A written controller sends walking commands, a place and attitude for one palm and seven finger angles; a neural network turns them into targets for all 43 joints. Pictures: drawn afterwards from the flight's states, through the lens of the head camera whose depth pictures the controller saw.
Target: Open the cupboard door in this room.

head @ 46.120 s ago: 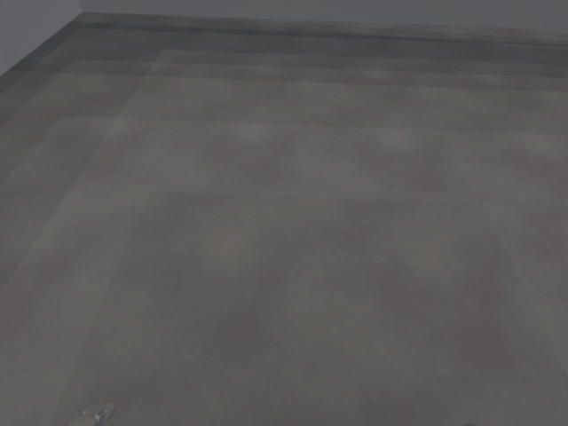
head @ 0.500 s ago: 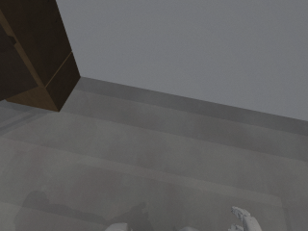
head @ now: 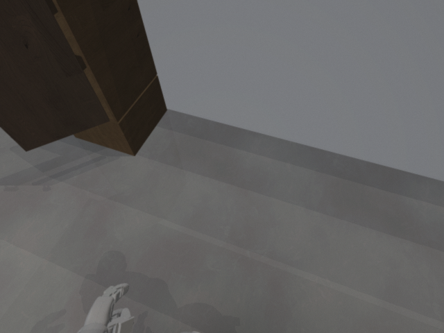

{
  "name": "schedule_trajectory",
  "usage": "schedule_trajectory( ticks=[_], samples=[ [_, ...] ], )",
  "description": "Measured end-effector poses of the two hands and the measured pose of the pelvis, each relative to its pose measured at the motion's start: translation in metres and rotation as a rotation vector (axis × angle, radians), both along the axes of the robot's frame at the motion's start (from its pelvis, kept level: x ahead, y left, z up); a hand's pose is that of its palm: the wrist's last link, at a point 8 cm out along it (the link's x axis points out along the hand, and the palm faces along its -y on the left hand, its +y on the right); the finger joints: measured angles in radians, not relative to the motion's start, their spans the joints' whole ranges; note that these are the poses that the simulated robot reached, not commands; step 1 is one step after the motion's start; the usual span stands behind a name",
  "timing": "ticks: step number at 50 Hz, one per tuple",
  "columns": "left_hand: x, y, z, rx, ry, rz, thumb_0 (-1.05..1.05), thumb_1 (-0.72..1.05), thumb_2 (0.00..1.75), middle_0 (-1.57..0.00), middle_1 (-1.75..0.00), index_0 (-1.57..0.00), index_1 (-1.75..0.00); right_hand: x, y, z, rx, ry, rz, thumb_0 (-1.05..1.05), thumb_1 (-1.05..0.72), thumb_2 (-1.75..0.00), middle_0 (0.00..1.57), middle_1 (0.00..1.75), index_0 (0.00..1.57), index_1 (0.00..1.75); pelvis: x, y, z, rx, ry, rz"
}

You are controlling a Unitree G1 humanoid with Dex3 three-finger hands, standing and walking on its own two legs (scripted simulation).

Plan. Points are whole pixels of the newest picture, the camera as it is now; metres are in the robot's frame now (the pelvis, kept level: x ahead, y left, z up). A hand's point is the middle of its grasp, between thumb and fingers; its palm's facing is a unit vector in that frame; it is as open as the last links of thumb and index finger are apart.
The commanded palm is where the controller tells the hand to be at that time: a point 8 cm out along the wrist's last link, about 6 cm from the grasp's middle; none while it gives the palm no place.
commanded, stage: turn to face it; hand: left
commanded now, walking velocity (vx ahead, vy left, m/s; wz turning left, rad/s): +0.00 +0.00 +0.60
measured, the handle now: out of the picture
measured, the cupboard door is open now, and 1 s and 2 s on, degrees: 49 49 49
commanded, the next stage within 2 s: take the last steps up to it in 0.54 s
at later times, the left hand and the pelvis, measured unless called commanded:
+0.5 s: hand out of the picture -0.07 +0.19 -0.18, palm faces +0.38 -0.89 -0.25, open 7.3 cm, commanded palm none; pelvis +0.02 +0.00 -0.01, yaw +19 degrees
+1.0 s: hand out of the picture +0.06 +0.23 -0.15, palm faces +0.43 -0.87 -0.22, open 7.4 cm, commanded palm none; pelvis +0.05 +0.02 +0.00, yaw +25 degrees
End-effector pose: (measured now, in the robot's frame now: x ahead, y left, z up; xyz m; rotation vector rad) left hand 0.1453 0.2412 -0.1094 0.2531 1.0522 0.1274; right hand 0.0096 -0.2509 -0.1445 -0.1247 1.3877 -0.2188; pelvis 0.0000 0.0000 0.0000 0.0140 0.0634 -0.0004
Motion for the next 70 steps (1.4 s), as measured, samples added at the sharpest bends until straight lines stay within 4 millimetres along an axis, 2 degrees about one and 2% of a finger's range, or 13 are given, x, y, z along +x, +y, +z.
schedule_trajectory(
  ticks=[7, 14, 18, 23, 27, 32, 38, 47, 51, 56, 61, 65, 70],
  samples=[
    [-0.047, -0.019, 0.010, 0.013, 0.050, 0.113, 0.00, 0.90, 0.90, -0.20, -0.30, -0.20, -0.30, 0.043, -0.027, -0.001, 0.018, -0.019, 0.092, 0.01, -0.91, -0.90, 0.20, 0.30, 0.20, 0.30, 0.006, -0.020, 0.008, 0.025, -0.047, 0.111],
    [-0.112, -0.024, 0.001, -0.015, 0.120, 0.287, 0.00, 0.91, 0.90, -0.20, -0.30, -0.20, -0.30, 0.112, -0.026, 0.008, 0.006, -0.068, 0.252, 0.01, -0.91, -0.90, 0.20, 0.30, 0.20, 0.30, 0.013, -0.028, 0.009, 0.045, -0.062, 0.218],
    [-0.159, -0.020, -0.008, -0.028, 0.196, 0.381, 0.00, 0.91, 0.90, -0.20, -0.30, -0.20, -0.30, 0.159, -0.005, 0.013, -0.004, -0.126, 0.355, 0.01, -0.91, -0.90, 0.19, 0.30, 0.20, 0.30, 0.016, -0.022, 0.006, 0.037, -0.065, 0.269],
    [-0.215, -0.013, -0.026, -0.066, 0.306, 0.480, 0.00, 0.91, 0.90, -0.20, -0.30, -0.20, -0.30, 0.215, 0.043, 0.021, -0.007, -0.228, 0.480, 0.01, -0.92, -0.90, 0.19, 0.30, 0.19, 0.30, 0.019, -0.006, -0.002, 0.023, -0.064, 0.317],
    [-0.242, -0.002, -0.044, -0.104, 0.376, 0.536, 0.01, 0.91, 0.90, -0.20, -0.30, -0.20, -0.30, 0.238, 0.081, 0.026, -0.008, -0.321, 0.553, 0.01, -0.91, -0.90, 0.20, 0.30, 0.20, 0.30, 0.020, 0.011, -0.012, 0.016, -0.066, 0.347],
    [-0.226, 0.015, -0.038, -0.119, 0.329, 0.555, 0.01, 0.91, 0.90, -0.19, -0.30, -0.20, -0.30, 0.228, 0.103, 0.037, -0.014, -0.311, 0.579, 0.01, -0.91, -0.90, 0.20, 0.30, 0.20, 0.30, 0.019, 0.023, 0.000, -0.008, -0.074, 0.366],
    [-0.187, 0.029, -0.025, -0.122, 0.202, 0.533, 0.01, 0.91, 0.90, -0.19, -0.30, -0.20, -0.30, 0.195, 0.105, 0.036, 0.010, -0.236, 0.567, 0.01, -0.91, -0.90, 0.20, 0.30, 0.20, 0.30, 0.019, 0.028, 0.011, -0.024, -0.071, 0.387],
    [-0.128, 0.031, -0.009, -0.088, 0.102, 0.479, 0.00, 0.91, 0.90, -0.19, -0.30, -0.20, -0.30, 0.146, 0.059, 0.013, 0.012, -0.067, 0.479, 0.00, -0.92, -0.90, 0.20, 0.30, 0.20, 0.30, 0.039, 0.022, 0.008, -0.001, -0.048, 0.420],
    [-0.115, 0.026, -0.008, -0.053, 0.047, 0.512, 0.00, 0.91, 0.90, -0.20, -0.30, -0.20, -0.30, 0.139, 0.041, -0.006, 0.014, 0.038, 0.484, 0.01, -0.92, -0.90, 0.20, 0.30, 0.20, 0.30, 0.056, 0.018, -0.001, 0.015, -0.059, 0.459],
    [-0.138, 0.011, -0.002, -0.070, 0.122, 0.602, 0.00, 0.91, 0.90, -0.20, -0.30, -0.20, -0.30, 0.169, 0.051, 0.001, 0.029, 0.072, 0.518, 0.01, -0.92, -0.90, 0.20, 0.30, 0.20, 0.30, 0.081, 0.029, 0.010, 0.032, -0.064, 0.497],
    [-0.169, -0.007, -0.004, -0.129, 0.266, 0.681, 0.00, 0.91, 0.90, -0.20, -0.30, -0.20, -0.30, 0.222, 0.089, 0.009, 0.046, 0.023, 0.569, 0.01, -0.92, -0.90, 0.20, 0.30, 0.20, 0.30, 0.104, 0.049, 0.016, 0.046, -0.055, 0.536],
    [-0.194, -0.018, -0.008, -0.191, 0.370, 0.761, 0.00, 0.91, 0.90, -0.20, -0.30, -0.20, -0.30, 0.269, 0.138, 0.008, 0.058, -0.013, 0.652, 0.01, -0.92, -0.90, 0.19, 0.30, 0.19, 0.30, 0.119, 0.076, 0.012, 0.040, -0.051, 0.572],
    [-0.216, -0.015, -0.020, -0.278, 0.505, 0.840, 0.00, 0.91, 0.90, -0.20, -0.30, -0.20, -0.30, 0.334, 0.228, 0.003, 0.080, -0.106, 0.772, 0.01, -0.92, -0.90, 0.19, 0.30, 0.19, 0.30, 0.139, 0.124, -0.002, 0.020, -0.044, 0.596]
  ],
)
